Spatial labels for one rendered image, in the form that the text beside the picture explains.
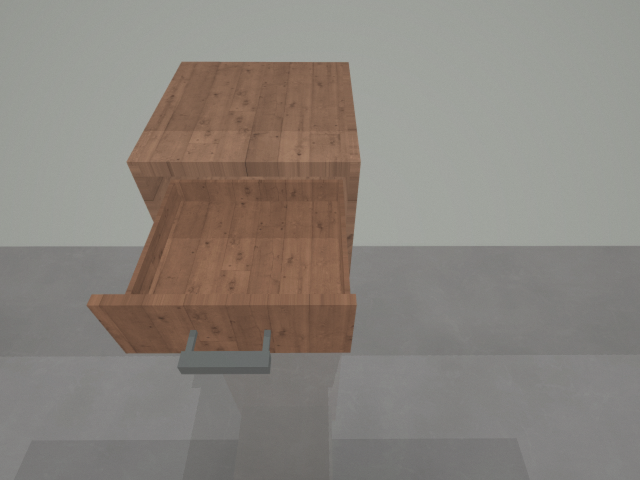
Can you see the cabinet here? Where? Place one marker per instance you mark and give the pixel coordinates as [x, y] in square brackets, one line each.
[252, 121]

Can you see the drawer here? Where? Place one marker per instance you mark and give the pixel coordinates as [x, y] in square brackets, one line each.
[232, 258]

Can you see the handle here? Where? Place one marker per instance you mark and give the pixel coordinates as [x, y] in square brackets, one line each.
[225, 362]

